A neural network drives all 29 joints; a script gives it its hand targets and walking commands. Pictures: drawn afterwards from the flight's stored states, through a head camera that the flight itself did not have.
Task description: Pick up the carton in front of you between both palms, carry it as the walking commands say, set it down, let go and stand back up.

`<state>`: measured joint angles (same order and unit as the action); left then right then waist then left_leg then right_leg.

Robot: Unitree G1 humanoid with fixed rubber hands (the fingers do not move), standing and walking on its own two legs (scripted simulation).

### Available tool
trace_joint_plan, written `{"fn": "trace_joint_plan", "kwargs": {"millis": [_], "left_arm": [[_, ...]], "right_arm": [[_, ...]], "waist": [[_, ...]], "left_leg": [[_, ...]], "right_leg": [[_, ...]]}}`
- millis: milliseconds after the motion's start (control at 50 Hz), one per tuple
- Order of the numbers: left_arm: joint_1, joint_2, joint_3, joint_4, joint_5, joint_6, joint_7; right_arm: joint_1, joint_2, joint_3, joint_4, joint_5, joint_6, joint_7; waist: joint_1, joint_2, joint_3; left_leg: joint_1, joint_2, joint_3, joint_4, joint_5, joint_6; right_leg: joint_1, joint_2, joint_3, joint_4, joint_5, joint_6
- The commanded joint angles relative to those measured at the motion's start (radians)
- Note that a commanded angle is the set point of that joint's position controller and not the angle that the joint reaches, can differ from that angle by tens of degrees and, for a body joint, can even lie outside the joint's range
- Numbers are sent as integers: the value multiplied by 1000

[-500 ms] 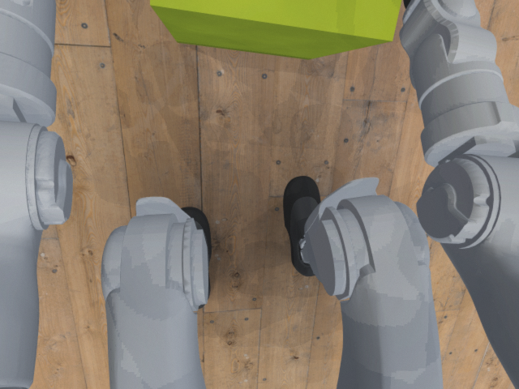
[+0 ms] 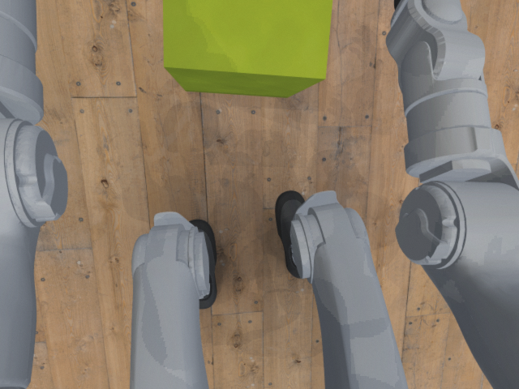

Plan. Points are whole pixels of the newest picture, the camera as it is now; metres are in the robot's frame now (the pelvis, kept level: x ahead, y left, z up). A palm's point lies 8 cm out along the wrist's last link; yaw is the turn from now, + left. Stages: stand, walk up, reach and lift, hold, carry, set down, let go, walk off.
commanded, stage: set down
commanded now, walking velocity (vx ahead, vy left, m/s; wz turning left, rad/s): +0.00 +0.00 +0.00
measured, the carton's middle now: (243, 21) +0.58 -0.03 -0.32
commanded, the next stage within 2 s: let go in 0.62 s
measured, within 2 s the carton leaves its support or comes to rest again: neither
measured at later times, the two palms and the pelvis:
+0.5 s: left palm out of the picture +0.63 +0.19 +0.04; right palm out of the picture +0.55 -0.20 +0.03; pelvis +0.02 +0.00 +0.14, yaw +1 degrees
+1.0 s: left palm out of the picture +0.51 +0.20 +0.13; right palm out of the picture +0.47 -0.21 +0.14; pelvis +0.06 -0.01 +0.25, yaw +4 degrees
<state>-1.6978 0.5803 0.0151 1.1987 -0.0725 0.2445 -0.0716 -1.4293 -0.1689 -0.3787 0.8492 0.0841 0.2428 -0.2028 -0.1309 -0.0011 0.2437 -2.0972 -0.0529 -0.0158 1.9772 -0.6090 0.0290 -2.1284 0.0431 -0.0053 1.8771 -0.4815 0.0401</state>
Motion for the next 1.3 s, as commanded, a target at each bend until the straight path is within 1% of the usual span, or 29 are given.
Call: {"fn": "trace_joint_plan", "kwargs": {"millis": [0, 140, 260, 380, 520, 580, 620, 660, 720, 800, 840, 880, 920, 960, 1020, 1080, 1180, 1280], "left_arm": [[-293, 91, 27, -114, 19, -10, -8], [-271, 98, 54, -201, 43, 14, -11], [-230, 93, 84, -247, 63, 26, -17], [-172, 75, 119, -235, 86, 19, -31], [-122, 45, 165, -213, 130, -2, -50], [-101, 26, 185, -194, 153, -8, -57], [-71, 10, 208, -182, 178, -13, -57], [-16, -11, 237, -187, 207, -18, -50], [96, -59, 279, -243, 244, -29, -23], [293, -162, 310, -379, 262, -46, 46], [402, -210, 305, -461, 250, -58, 83], [504, -239, 292, -536, 234, -69, 108], [597, -251, 275, -599, 216, -82, 120], [688, -256, 260, -643, 197, -96, 121], [818, -261, 238, -662, 170, -119, 109], [953, -266, 220, -647, 155, -143, 94], [1180, -278, 196, -616, 140, -186, 76], [1373, -283, 174, -642, 128, -226, 67]], "right_arm": [[-221, -117, -20, -143, -20, -10, 8], [-163, -113, -22, -227, -16, 18, 16], [-106, -102, -19, -272, -18, 35, 24], [-53, -82, -24, -284, -40, 33, 34], [-2, -49, -48, -288, -85, 18, 50], [21, -28, -64, -274, -109, 15, 60], [44, -14, -75, -267, -131, 10, 69], [90, -4, -82, -271, -157, 3, 83], [195, -6, -78, -291, -195, -17, 112], [370, -34, -33, -339, -227, -57, 166], [459, -63, 4, -365, -231, -75, 197], [540, -84, 37, -388, -224, -88, 224], [620, -97, 73, -402, -206, -98, 245], [702, -99, 111, -404, -181, -106, 263], [819, -93, 160, -391, -142, -123, 282], [933, -86, 198, -376, -111, -146, 291], [1130, -87, 243, -380, -80, -186, 282], [1307, -95, 282, -436, -68, -219, 271]], "waist": [[-50, 171, -1198], [-46, 202, -1348], [-38, 211, -1396], [-36, 191, -1370], [-34, 168, -1328], [-34, 162, -1281], [-27, 156, -1257], [-17, 151, -1268], [-2, 150, -1317], [16, 143, -1383], [20, 128, -1381], [18, 108, -1349], [19, 86, -1298], [24, 71, -1231], [32, 56, -1109], [41, 42, -1001], [52, 4, -860], [61, -21, -757]], "left_leg": [[571, -5, 2, -264, 293, -24], [740, -18, 12, -381, 419, -33], [863, -24, 12, -490, 510, -37], [927, -26, 6, -616, 559, -38], [988, -25, 0, -767, 609, -39], [1006, -24, -3, -827, 599, -40], [1026, -23, -5, -865, 596, -41], [1069, -24, -5, -904, 624, -45], [1179, -24, -11, -951, 729, -53], [1363, -21, -33, -1002, 892, -64], [1420, -16, -40, -1033, 921, -70], [1421, -15, -38, -1074, 885, -73], [1386, -17, -28, -1121, 805, -72], [1341, -19, -18, -1167, 703, -67], [1302, -18, -8, -1223, 566, -56], [1291, -14, -2, -1264, 481, -47], [1326, -7, 1, -1320, 441, -36], [1446, -6, -3, -1373, 466, -32]], "right_leg": [[647, 26, -91, -144, 335, 7], [734, 35, -96, -273, 413, 9], [804, 38, -91, -392, 465, 13], [883, 34, -81, -518, 507, 21], [999, 30, -68, -667, 561, 25], [1023, 28, -65, -727, 552, 27], [1036, 26, -64, -764, 540, 28], [1073, 26, -62, -800, 552, 27], [1125, 31, -61, -841, 608, 20], [1177, 33, -56, -892, 668, -1], [1209, 30, -51, -923, 677, -12], [1280, 23, -41, -958, 682, -21], [1380, 13, -26, -992, 675, -27], [1476, 2, -9, -1026, 651, -29], [1571, -14, 11, -1075, 601, -25], [1643, -24, 31, -1114, 568, -18], [1765, -34, 57, -1170, 592, -8], [1860, -35, 62, -1223, 641, -5]]}}
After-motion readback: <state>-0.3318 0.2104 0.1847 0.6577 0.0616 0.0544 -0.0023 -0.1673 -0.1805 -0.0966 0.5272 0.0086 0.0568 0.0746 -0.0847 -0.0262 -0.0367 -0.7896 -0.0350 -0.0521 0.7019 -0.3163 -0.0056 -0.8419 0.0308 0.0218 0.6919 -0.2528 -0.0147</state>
